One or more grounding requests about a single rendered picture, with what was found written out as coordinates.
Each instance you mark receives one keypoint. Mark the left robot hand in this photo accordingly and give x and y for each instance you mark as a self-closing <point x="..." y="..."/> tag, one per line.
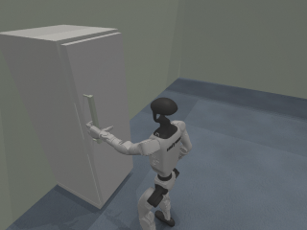
<point x="94" y="131"/>

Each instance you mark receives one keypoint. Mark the robot left thigh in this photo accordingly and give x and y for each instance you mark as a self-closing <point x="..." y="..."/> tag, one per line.
<point x="151" y="198"/>

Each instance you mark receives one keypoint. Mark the left robot upper arm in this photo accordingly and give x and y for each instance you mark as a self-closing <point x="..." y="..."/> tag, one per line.
<point x="146" y="147"/>

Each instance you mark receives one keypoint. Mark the robot head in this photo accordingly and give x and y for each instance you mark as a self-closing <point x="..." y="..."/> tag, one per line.
<point x="164" y="107"/>

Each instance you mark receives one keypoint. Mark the robot right forearm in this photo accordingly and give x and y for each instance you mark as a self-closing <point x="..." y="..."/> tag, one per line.
<point x="181" y="154"/>

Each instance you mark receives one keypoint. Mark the fridge door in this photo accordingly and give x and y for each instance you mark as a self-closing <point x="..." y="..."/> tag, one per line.
<point x="96" y="66"/>

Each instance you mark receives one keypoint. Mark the handle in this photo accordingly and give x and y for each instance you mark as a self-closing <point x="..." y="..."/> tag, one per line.
<point x="93" y="113"/>

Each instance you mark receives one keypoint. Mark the right robot upper arm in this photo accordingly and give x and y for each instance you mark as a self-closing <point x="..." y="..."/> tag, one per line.
<point x="186" y="145"/>

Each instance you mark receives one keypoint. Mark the robot left forearm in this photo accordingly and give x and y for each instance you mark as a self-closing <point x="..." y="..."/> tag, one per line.
<point x="113" y="141"/>

